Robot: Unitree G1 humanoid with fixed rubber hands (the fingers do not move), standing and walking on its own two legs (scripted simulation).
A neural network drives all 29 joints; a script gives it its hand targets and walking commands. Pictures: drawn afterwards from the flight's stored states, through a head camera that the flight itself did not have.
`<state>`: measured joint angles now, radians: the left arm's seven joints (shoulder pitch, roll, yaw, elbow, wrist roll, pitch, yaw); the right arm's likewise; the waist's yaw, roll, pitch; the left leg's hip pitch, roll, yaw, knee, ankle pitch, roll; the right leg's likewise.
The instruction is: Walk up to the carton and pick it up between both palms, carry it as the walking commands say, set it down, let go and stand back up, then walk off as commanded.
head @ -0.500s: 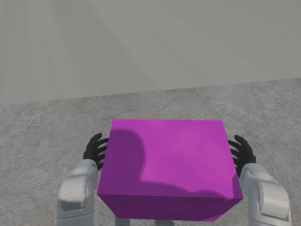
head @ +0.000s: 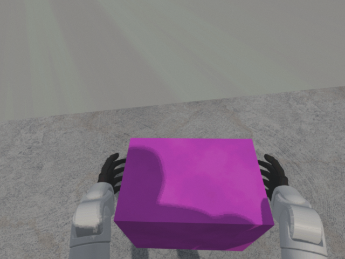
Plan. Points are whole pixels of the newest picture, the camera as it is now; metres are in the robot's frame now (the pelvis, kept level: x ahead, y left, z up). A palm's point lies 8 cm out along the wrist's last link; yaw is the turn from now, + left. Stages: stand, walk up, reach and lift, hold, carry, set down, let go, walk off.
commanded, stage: carry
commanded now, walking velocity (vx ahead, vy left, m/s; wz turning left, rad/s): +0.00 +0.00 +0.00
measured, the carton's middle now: (189, 197) +0.27 +0.00 -0.03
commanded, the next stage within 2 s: none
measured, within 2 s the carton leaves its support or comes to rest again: neither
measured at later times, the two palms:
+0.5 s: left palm (109, 181) +0.28 +0.19 +0.04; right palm (273, 184) +0.27 -0.19 +0.04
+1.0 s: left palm (110, 178) +0.29 +0.19 +0.03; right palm (269, 182) +0.28 -0.19 +0.04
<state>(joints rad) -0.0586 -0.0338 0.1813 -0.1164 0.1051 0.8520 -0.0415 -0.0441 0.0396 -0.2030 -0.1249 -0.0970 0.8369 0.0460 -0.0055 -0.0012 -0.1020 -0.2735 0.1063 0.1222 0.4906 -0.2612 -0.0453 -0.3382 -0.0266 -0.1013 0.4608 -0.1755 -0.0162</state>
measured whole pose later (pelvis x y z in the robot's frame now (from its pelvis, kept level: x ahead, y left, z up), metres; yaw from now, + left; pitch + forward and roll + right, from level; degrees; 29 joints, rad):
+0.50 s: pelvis +0.01 +0.00 +0.00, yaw +0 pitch +3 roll +0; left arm -0.08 -0.02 0.18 -0.01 0.11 0.76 -0.03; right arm -0.07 0.03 -0.20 -0.01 -0.11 0.74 0.04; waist 0.00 0.00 -0.11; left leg -0.26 0.11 0.13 0.50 -0.29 -0.05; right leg -0.33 -0.03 -0.10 0.47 -0.20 -0.01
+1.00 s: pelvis +0.02 +0.01 +0.00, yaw -1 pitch +3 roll -1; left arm -0.08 -0.01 0.17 0.06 0.11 0.70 -0.03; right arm -0.08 0.01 -0.18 0.06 -0.11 0.68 0.04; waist 0.00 0.01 -0.11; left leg -0.24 0.11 0.15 0.51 -0.31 -0.04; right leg -0.32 -0.03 -0.10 0.48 -0.22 0.00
